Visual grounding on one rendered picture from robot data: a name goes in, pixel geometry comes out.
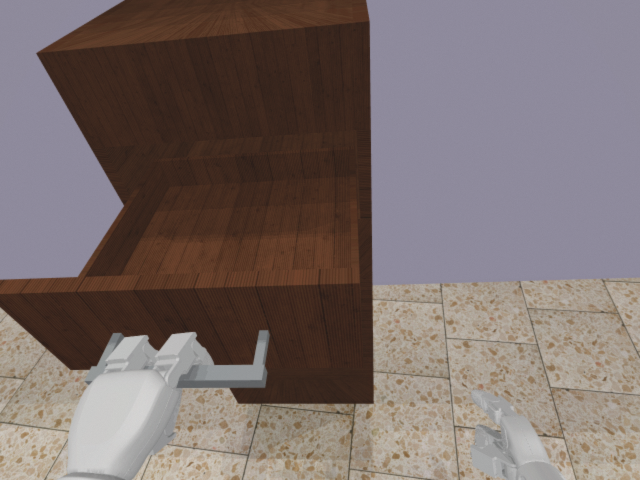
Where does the drawer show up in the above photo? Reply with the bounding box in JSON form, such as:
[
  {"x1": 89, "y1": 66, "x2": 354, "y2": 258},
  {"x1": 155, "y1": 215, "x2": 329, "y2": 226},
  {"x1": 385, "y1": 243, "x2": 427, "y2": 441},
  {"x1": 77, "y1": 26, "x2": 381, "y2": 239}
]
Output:
[{"x1": 0, "y1": 146, "x2": 363, "y2": 370}]

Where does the handle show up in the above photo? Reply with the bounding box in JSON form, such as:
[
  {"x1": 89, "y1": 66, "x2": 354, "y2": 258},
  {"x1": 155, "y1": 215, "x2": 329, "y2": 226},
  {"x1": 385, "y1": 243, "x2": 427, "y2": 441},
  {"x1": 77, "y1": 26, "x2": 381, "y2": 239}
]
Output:
[{"x1": 84, "y1": 330, "x2": 270, "y2": 388}]

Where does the right robot hand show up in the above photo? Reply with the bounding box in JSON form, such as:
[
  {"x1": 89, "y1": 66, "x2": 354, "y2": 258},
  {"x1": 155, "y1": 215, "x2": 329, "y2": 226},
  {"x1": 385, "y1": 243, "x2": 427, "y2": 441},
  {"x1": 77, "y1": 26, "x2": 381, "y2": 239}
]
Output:
[{"x1": 470, "y1": 389, "x2": 551, "y2": 480}]

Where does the left robot hand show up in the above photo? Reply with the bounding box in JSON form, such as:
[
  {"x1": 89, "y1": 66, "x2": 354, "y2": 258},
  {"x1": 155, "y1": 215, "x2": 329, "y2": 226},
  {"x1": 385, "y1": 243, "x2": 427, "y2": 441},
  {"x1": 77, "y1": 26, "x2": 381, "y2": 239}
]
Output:
[{"x1": 67, "y1": 332, "x2": 214, "y2": 480}]

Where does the cabinet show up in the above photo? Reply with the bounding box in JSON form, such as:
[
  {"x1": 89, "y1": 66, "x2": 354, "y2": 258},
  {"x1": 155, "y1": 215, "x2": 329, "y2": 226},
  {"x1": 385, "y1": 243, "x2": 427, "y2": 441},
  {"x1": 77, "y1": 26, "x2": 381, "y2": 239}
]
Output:
[{"x1": 36, "y1": 0, "x2": 374, "y2": 404}]

